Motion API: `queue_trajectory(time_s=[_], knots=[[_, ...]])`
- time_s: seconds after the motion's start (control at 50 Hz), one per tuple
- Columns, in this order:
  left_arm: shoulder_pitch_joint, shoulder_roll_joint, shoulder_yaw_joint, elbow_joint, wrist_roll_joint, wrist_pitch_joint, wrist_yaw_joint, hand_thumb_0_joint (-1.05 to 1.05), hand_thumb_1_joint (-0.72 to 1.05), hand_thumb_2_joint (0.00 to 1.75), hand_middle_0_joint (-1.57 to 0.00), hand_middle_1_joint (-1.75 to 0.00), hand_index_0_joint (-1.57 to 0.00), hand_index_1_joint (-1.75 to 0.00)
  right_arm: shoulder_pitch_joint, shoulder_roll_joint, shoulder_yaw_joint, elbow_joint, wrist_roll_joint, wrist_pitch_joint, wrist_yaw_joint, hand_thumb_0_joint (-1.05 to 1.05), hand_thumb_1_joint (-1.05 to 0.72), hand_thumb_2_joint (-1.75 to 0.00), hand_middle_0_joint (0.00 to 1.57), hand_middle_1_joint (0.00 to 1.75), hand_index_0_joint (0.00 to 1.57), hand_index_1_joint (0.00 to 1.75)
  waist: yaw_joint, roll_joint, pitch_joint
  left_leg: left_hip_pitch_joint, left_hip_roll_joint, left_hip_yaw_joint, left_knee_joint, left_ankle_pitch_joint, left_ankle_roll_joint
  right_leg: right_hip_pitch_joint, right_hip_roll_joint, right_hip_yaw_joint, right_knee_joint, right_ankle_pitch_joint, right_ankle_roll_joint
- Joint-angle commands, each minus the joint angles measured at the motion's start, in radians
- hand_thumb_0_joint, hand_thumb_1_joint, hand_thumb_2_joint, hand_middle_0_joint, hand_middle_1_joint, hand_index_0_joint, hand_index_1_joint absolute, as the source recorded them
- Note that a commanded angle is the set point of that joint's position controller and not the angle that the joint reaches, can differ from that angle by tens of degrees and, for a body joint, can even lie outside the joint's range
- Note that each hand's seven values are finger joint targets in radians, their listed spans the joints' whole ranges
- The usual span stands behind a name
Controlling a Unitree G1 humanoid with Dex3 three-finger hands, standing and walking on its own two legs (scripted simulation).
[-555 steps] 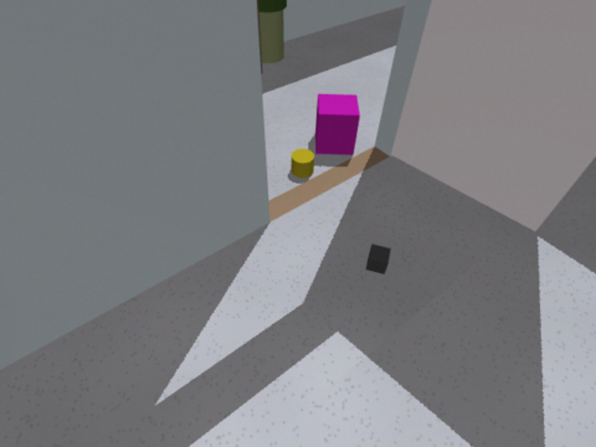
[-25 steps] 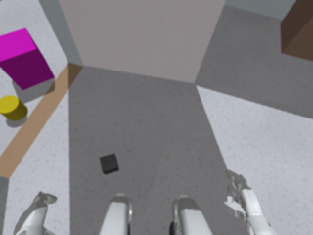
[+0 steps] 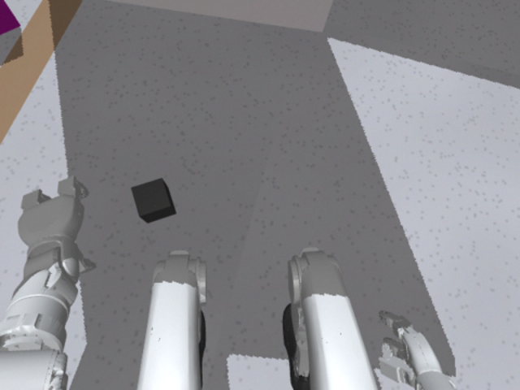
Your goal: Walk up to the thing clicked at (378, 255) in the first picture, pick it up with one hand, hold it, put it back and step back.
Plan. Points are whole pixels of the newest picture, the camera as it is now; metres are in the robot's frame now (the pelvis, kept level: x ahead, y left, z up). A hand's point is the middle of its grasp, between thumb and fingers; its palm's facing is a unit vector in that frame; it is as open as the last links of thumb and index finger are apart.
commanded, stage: rise first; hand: left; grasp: from above
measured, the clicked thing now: (154, 201) +0.49 +0.24 -0.40
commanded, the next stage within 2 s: none
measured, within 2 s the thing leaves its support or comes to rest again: neither
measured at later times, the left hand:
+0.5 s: hand (105, 216) +0.41 +0.29 -0.23, palm faces -0.38 -0.19 -0.91, open 13.8 cm
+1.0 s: hand (118, 209) +0.43 +0.28 -0.27, palm faces -0.39 -0.19 -0.90, open 13.9 cm
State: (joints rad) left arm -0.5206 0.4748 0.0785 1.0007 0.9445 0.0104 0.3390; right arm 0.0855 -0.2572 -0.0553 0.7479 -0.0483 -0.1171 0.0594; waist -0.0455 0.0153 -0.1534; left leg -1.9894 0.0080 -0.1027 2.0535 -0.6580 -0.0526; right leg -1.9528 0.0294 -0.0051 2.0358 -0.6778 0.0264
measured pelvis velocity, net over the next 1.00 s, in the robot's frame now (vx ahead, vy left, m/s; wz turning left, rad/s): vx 0.00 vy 0.01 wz -0.06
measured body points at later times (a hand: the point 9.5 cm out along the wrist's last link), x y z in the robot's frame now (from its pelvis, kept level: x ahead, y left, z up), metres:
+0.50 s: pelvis -0.01 +0.01 -0.06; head +0.21 +0.04 +0.33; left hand +0.42 +0.30 -0.18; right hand +0.06 -0.26 -0.19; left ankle +0.09 +0.14 -0.40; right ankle +0.09 -0.13 -0.40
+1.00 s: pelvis +0.00 +0.01 -0.09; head +0.23 +0.04 +0.29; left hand +0.45 +0.29 -0.22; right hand +0.05 -0.26 -0.22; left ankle +0.09 +0.14 -0.40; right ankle +0.09 -0.13 -0.40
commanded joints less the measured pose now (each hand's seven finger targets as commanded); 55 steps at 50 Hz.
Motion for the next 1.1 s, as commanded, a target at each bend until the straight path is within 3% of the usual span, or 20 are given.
queue_trajectory(time_s=[0.0, 0.02, 0.08, 0.1, 0.14, 0.18, 0.24, 0.32, 0.34, 0.44, 0.54, 0.58, 0.68, 0.72, 0.78, 0.8, 0.82, 0.9, 1.02, 1.08], knots=[[-0.273, 0.299, 0.077, -0.043, 0.071, -0.016, 0.091, 0.0, -0.49, 0.96, -0.08, -1.07, -0.1, -1.05, 0.122, -0.185, -0.06, -0.057, -0.01, -0.03, -0.013, 0.0, -0.88, -0.9, 0.2, 0.3, 0.2, 0.3, -0.01, 0.051, -0.631, 0.369, -0.019, 0.109, -0.182, 0.088, 0.075, 0.314, 0.012, -0.057, -0.247, 0.085, -0.054], [-0.278, 0.276, 0.061, 0.006, 0.082, -0.013, 0.101, 0.0, -0.47, 0.95, -0.08, -1.07, -0.11, -1.05, 0.126, -0.181, -0.056, -0.051, -0.015, -0.03, -0.013, 0.0, -0.88, -0.9, 0.2, 0.3, 0.2, 0.3, -0.023, 0.039, -0.603, 0.332, -0.02, 0.109, -0.172, 0.073, 0.077, 0.297, 0.014, -0.059, -0.241, 0.073, -0.053], [-0.35, 0.285, 0.064, 0.068, 0.096, -0.01, 0.145, 0.0, -0.47, 0.94, -0.11, -1.03, -0.12, -1.01, 0.133, -0.173, -0.046, -0.033, -0.027, -0.029, -0.01, 0.0, -0.88, -0.89, 0.2, 0.3, 0.2, 0.3, -0.035, 0.056, -0.569, 0.291, -0.021, 0.111, -0.15, 0.029, 0.076, 0.244, 0.015, -0.063, -0.217, 0.02, -0.057], [-0.362, 0.306, 0.083, 0.092, 0.102, -0.007, 0.157, 0.0, -0.46, 0.94, -0.1, -1.03, -0.12, -1.01, 0.139, -0.174, -0.042, -0.027, -0.031, -0.029, -0.008, 0.0, -0.88, -0.89, 0.2, 0.3, 0.2, 0.3, -0.035, 0.065, -0.574, 0.299, -0.02, 0.107, -0.146, 0.029, 0.076, 0.231, 0.014, -0.069, -0.205, 0.019, -0.059], [-0.413, 0.305, 0.074, 0.128, 0.105, 0.001, 0.18, 0.0, -0.49, 0.96, -0.09, -1.04, -0.11, -1.02, 0.14, -0.171, -0.036, -0.012, -0.04, -0.03, -0.004, 0.0, -0.88, -0.9, 0.2, 0.3, 0.2, 0.3, -0.043, 0.091, -0.591, 0.296, -0.018, 0.108, -0.129, 0.024, 0.073, 0.203, 0.015, -0.073, -0.186, 0.016, -0.061], [-0.457, 0.286, 0.072, 0.171, 0.093, 0.012, 0.198, 0.0, -0.48, 0.95, -0.09, -1.03, -0.11, -1.01, 0.156, -0.17, -0.028, 0.001, -0.048, -0.038, 0.002, 0.0, -0.88, -0.89, 0.2, 0.3, 0.2, 0.3, -0.069, 0.107, -0.57, 0.287, -0.016, 0.101, -0.117, 0.024, 0.074, 0.17, 0.011, -0.085, -0.165, 0.032, -0.06], [-0.515, 0.302, 0.077, 0.221, 0.073, 0.028, 0.208, 0.0, -0.5, 0.96, -0.09, -1.04, -0.1, -1.02, 0.167, -0.183, -0.027, 0.021, -0.054, -0.045, 0.011, 0.0, -0.88, -0.9, 0.2, 0.3, 0.2, 0.3, -0.08, 0.153, -0.569, 0.298, -0.012, 0.093, -0.108, 0.01, 0.07, 0.105, 0.012, -0.096, -0.14, 0.032, -0.064], [-0.547, 0.311, 0.08, 0.255, 0.05, 0.05, 0.207, 0.0, -0.51, 0.96, -0.09, -1.04, -0.1, -1.03, 0.178, -0.184, -0.019, 0.037, -0.057, -0.051, 0.027, 0.0, -0.89, -0.9, 0.2, 0.3, 0.2, 0.3, -0.081, 0.198, -0.592, 0.311, -0.01, 0.093, -0.086, 0.047, 0.066, 0.094, 0.013, -0.104, -0.106, 0.079, -0.067], [-0.557, 0.289, 0.066, 0.279, 0.048, 0.054, 0.204, 0.0, -0.51, 0.96, -0.09, -1.03, -0.1, -1.02, 0.188, -0.181, -0.013, 0.044, -0.06, -0.053, 0.031, 0.0, -0.89, -0.9, 0.2, 0.3, 0.2, 0.3, -0.099, 0.202, -0.576, 0.301, -0.01, 0.091, -0.08, 0.056, 0.065, 0.096, 0.011, -0.106, -0.095, 0.093, -0.067], [-0.575, 0.315, 0.074, 0.318, 0.076, 0.049, 0.196, 0.0, -0.53, 0.98, -0.09, -1.02, -0.1, -1.01, 0.202, -0.199, -0.009, 0.055, -0.062, -0.055, 0.051, 0.0, -0.89, -0.9, 0.2, 0.3, 0.2, 0.3, -0.107, 0.195, -0.567, 0.267, -0.01, 0.086, -0.042, 0.082, 0.07, 0.071, 0.015, -0.115, -0.058, 0.126, -0.068], [-0.588, 0.327, 0.092, 0.319, 0.08, 0.033, 0.198, 0.0, -0.54, 0.98, -0.1, -1.02, -0.1, -1.02, 0.216, -0.197, -0.004, 0.059, -0.066, -0.059, 0.074, 0.0, -0.9, -0.9, 0.2, 0.3, 0.2, 0.3, -0.104, 0.189, -0.596, 0.232, -0.013, 0.094, -0.005, 0.109, 0.074, 0.098, 0.017, -0.115, -0.034, 0.153, -0.064], [-0.607, 0.314, 0.08, 0.354, 0.084, 0.03, 0.199, 0.0, -0.52, 0.96, -0.1, -1.01, -0.11, -1.01, 0.221, -0.2, -0.004, 0.058, -0.068, -0.059, 0.081, 0.0, -0.9, -0.9, 0.2, 0.3, 0.2, 0.3, -0.129, 0.172, -0.571, 0.209, -0.011, 0.091, 0.01, 0.1, 0.077, 0.085, 0.02, -0.118, -0.03, 0.148, -0.062], [-0.629, 0.34, 0.103, 0.345, 0.086, 0.021, 0.206, 0.0, -0.52, 0.96, -0.09, -1.04, -0.11, -1.03, 0.237, -0.21, -0.006, 0.067, -0.076, -0.06, 0.097, 0.0, -0.9, -0.9, 0.2, 0.3, 0.2, 0.3, -0.123, 0.184, -0.607, 0.21, -0.009, 0.095, 0.036, 0.118, 0.078, 0.098, 0.02, -0.117, -0.014, 0.169, -0.06], [-0.627, 0.326, 0.09, 0.349, 0.089, 0.016, 0.203, 0.0, -0.53, 0.96, -0.09, -1.04, -0.1, -1.03, 0.239, -0.203, -0.004, 0.068, -0.078, -0.058, 0.104, 0.0, -0.9, -0.9, 0.2, 0.3, 0.2, 0.3, -0.125, 0.194, -0.604, 0.209, -0.009, 0.094, 0.044, 0.127, 0.077, 0.1, 0.022, -0.119, -0.002, 0.179, -0.062], [-0.644, 0.351, 0.107, 0.342, 0.096, 0.009, 0.204, 0.0, -0.53, 0.96, -0.09, -1.04, -0.1, -1.03, 0.247, -0.211, -0.004, 0.071, -0.076, -0.055, 0.109, 0.0, -0.9, -0.9, 0.2, 0.3, 0.2, 0.3, -0.129, 0.195, -0.601, 0.196, -0.009, 0.092, 0.052, 0.13, 0.078, 0.09, 0.021, -0.123, 0.009, 0.182, -0.062], [-0.633, 0.347, 0.101, 0.336, 0.094, 0.006, 0.203, 0.0, -0.53, 0.96, -0.09, -1.04, -0.1, -1.03, 0.244, -0.207, -0.003, 0.071, -0.077, -0.053, 0.112, 0.0, -0.9, -0.9, 0.2, 0.3, 0.2, 0.3, -0.122, 0.205, -0.603, 0.208, -0.008, 0.093, 0.052, 0.137, 0.076, 0.092, 0.022, -0.123, 0.012, 0.187, -0.063], [-0.638, 0.327, 0.092, 0.352, 0.1, 0.007, 0.201, 0.0, -0.55, 0.97, -0.08, -1.05, -0.09, -1.04, 0.252, -0.214, -0.004, 0.072, -0.077, -0.052, 0.113, 0.0, -0.9, -0.9, 0.2, 0.3, 0.2, 0.3, -0.135, 0.195, -0.601, 0.203, -0.009, 0.09, 0.058, 0.136, 0.076, 0.089, 0.023, -0.126, 0.014, 0.19, -0.063], [-0.642, 0.347, 0.103, 0.349, 0.104, -0.003, 0.204, 0.0, -0.54, 0.97, -0.08, -1.05, -0.09, -1.04, 0.245, -0.216, -0.001, 0.071, -0.077, -0.046, 0.119, 0.0, -0.9, -0.9, 0.2, 0.3, 0.2, 0.3, -0.125, 0.218, -0.6, 0.194, -0.01, 0.089, 0.063, 0.136, 0.074, 0.075, 0.023, -0.128, 0.028, 0.189, -0.065], [-0.654, 0.353, 0.101, 0.387, 0.113, -0.011, 0.206, 0.0, -0.55, 0.97, -0.08, -1.06, -0.09, -1.05, 0.247, -0.221, 0.004, 0.074, -0.083, -0.039, 0.124, 0.0, -0.9, -0.9, 0.2, 0.3, 0.2, 0.3, -0.141, 0.174, -0.576, 0.146, -0.01, 0.091, 0.091, 0.132, 0.083, 0.087, 0.027, -0.126, 0.026, 0.196, -0.057], [-0.66, 0.357, 0.104, 0.393, 0.12, -0.017, 0.207, 0.0, -0.54, 0.96, -0.08, -1.05, -0.09, -1.04, 0.249, -0.225, 0.007, 0.074, -0.085, -0.038, 0.128, 0.0, -0.91, -0.9, 0.2, 0.3, 0.2, 0.3, -0.134, 0.2, -0.592, 0.171, -0.01, 0.087, 0.093, 0.143, 0.078, 0.085, 0.029, -0.13, 0.037, 0.207, -0.061]])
